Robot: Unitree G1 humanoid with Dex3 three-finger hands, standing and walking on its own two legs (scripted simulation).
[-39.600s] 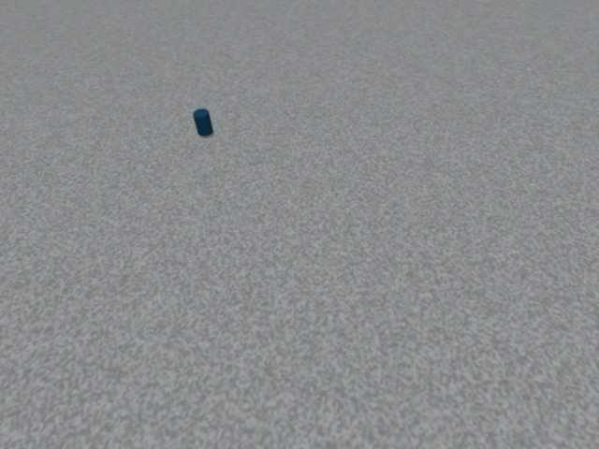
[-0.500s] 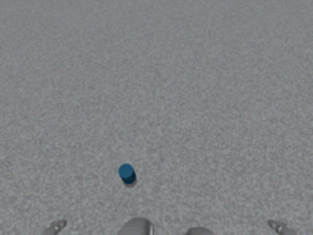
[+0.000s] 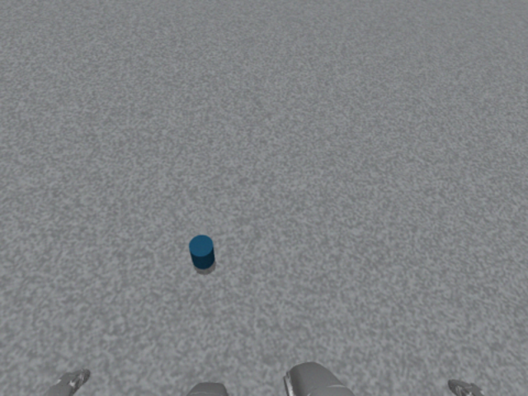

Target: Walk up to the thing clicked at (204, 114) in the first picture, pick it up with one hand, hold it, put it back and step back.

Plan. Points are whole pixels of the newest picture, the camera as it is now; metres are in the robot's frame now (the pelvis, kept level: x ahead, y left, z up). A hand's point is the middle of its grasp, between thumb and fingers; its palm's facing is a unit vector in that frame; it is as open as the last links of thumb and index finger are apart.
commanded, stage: step back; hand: left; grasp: from the side
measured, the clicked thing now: (202, 252) +0.62 +0.22 -0.71
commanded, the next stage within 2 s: none
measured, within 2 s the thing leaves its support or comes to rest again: neither
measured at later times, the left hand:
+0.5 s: hand out of the picture -0.04 +0.20 -0.13, palm faces +0.00 -0.90 -0.43, open 7.4 cm
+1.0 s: hand out of the picture -0.28 +0.15 -0.16, palm faces +0.00 -0.92 -0.40, open 7.4 cm
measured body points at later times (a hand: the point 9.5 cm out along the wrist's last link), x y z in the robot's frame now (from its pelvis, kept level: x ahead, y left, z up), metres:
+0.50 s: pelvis -0.17 -0.06 -0.01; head -0.11 -0.08 +0.44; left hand -0.04 +0.25 -0.10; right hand -0.10 -0.39 -0.14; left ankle -0.20 +0.07 -0.68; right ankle -0.11 -0.17 -0.74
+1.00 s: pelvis -0.34 -0.12 -0.02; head -0.30 -0.14 +0.42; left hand -0.28 +0.19 -0.14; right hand -0.19 -0.45 -0.13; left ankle -0.23 +0.04 -0.72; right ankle -0.36 -0.25 -0.74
